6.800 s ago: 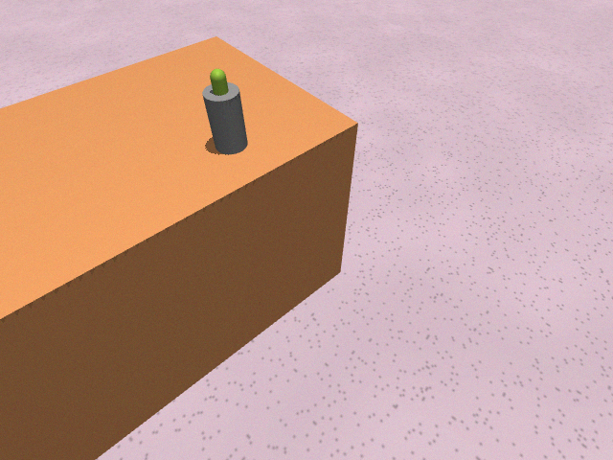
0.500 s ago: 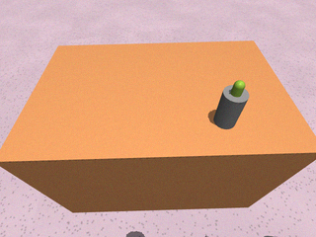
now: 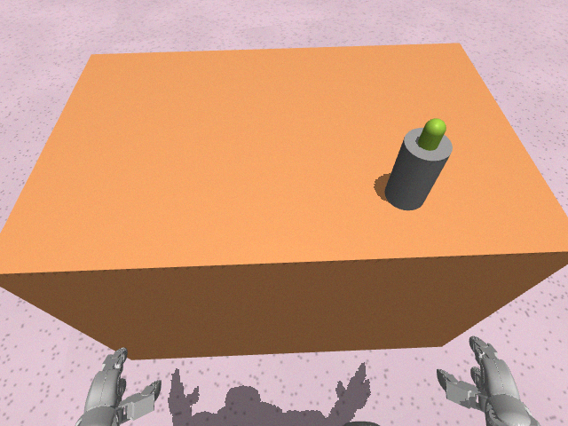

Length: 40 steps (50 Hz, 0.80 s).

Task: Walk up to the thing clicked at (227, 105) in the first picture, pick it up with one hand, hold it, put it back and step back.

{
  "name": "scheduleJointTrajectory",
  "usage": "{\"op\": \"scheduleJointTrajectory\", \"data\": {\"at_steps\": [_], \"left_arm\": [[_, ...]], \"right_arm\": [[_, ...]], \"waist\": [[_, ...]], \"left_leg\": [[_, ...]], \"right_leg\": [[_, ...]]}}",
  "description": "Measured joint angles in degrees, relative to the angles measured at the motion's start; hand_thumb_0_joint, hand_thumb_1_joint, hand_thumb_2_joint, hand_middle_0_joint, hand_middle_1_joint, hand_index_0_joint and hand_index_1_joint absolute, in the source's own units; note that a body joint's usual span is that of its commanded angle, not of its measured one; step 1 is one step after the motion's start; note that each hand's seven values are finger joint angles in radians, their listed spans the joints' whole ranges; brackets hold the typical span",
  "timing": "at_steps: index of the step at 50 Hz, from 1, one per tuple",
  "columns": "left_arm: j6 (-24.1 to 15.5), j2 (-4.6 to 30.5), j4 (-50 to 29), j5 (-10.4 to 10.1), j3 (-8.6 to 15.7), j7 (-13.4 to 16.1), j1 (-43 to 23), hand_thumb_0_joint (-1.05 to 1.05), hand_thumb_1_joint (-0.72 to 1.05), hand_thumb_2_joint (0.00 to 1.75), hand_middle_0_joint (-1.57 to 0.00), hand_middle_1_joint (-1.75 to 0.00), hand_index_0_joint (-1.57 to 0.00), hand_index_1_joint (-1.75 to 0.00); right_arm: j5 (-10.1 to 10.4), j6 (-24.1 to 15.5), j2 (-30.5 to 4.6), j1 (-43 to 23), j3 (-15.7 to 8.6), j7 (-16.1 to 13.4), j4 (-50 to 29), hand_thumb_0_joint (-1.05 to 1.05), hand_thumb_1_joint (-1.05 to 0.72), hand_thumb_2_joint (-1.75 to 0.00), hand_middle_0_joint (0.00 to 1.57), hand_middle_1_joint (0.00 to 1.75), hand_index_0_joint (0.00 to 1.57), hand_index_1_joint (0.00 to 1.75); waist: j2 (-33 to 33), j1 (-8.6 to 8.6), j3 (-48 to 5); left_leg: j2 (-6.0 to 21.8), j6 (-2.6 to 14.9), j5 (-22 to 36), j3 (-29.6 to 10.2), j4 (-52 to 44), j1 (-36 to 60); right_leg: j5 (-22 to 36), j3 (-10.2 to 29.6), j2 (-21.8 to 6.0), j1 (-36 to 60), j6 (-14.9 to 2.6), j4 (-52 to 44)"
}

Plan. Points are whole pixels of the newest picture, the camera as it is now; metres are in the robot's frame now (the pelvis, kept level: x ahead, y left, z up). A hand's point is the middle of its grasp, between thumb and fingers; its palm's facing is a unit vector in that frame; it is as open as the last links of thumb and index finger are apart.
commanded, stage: rise first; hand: right
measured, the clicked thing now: (419, 162) +0.51 -0.23 +0.02
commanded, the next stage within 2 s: go down in 1.46 s
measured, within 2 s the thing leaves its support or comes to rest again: neither
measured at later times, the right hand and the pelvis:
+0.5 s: hand (494, 351) +0.20 -0.26 -0.02, palm faces +0.29 +0.89 -0.36, open 17.3 cm; pelvis +0.02 +0.00 +0.00, yaw -1 degrees
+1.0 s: hand (523, 347) +0.19 -0.26 +0.05, palm faces +0.33 +0.86 -0.38, open 17.5 cm; pelvis +0.01 +0.01 +0.00, yaw -1 degrees
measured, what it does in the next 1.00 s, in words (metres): stands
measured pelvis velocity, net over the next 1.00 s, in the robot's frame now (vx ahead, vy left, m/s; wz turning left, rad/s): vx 0.01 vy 0.01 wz -0.02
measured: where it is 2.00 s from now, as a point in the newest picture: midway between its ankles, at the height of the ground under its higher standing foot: outside the picture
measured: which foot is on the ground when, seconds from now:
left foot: down 0.00-1.00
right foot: down 0.00-1.00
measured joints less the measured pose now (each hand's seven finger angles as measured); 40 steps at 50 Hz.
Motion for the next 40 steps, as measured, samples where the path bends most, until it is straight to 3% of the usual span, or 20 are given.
{"op": "scheduleJointTrajectory", "data": {"at_steps": [5, 11, 20, 30, 40], "left_arm": [[0.61, -1.48, -3.32, 1.53, 2.18, 0.29, 1.17, 0.0, 0.34, 0.38, -0.07, -0.09, -0.07, -0.1], [1.85, -2.73, -11.48, 1.18, 0.88, 0.65, 7.58, 0.0, 0.02, 0.2, -0.06, -0.06, -0.06, -0.06], [0.93, -3.8, -18.62, 1.87, 0.37, 0.96, 10.85, -0.01, -0.37, 0.09, -0.06, -0.06, -0.05, -0.06], [1.58, -3.3, -15.18, 2.5, 2.27, 0.53, 11.12, -0.01, -0.5, 0.06, -0.06, -0.06, -0.05, -0.07], [0.49, -3.89, -17.66, 2.69, 2.51, 0.13, 11.28, -0.01, -0.53, 0.06, -0.06, -0.06, -0.05, -0.07]], "right_arm": [[-0.88, 0.28, -0.11, 3.31, -3.06, -0.27, -8.29, 0.0, -0.32, -0.38, 0.09, 0.09, 0.08, 0.08], [-0.44, 1.08, -0.47, 11.03, -3.32, -0.71, -19.47, 0.0, 0.01, -0.21, 0.07, 0.07, 0.06, 0.06], [-0.85, 0.27, 0.25, 15.84, -4.31, -0.83, -31.78, -0.01, 0.4, -0.08, 0.06, 0.06, 0.06, 0.05], [-1.08, -0.33, 0.71, 19.65, -5.81, -0.09, -41.99, -0.01, 0.54, -0.05, 0.06, 0.06, 0.06, 0.05], [-1.14, -3.47, 0.14, 21.83, -7.56, 0.81, -48.07, -0.02, 0.55, -0.04, 0.06, 0.06, 0.06, 0.05]], "waist": [[-0.1, -0.2, -3.4], [-0.99, -0.56, -5.43], [-1.72, -1.18, -3.89], [-2.1, -1.7, -2.99], [-1.84, -1.8, -2.8]], "left_leg": [[-0.16, 0.15, -0.21, 0.21, -0.41, -0.23], [-0.23, 0.17, -0.83, 0.41, -1.32, 2.21], [0.14, 0.11, -1.56, 0.57, -1.01, 4.38], [0.19, 0.16, -1.84, 0.67, -0.83, 5.7], [0.08, 0.37, -1.69, 0.98, -0.7, 6.13]], "right_leg": [[-0.28, 0.19, -0.17, -0.38, 0.14, -0.22], [-1.09, 0.3, -0.26, 1.8, 0.19, -0.68], [-1.34, 0.42, 0.1, 4.19, 0.12, -1.08], [-1.43, 0.5, 0.14, 5.6, 0.2, -1.17], [-1.03, 0.81, 0.03, 6.05, 0.38, -1.33]]}}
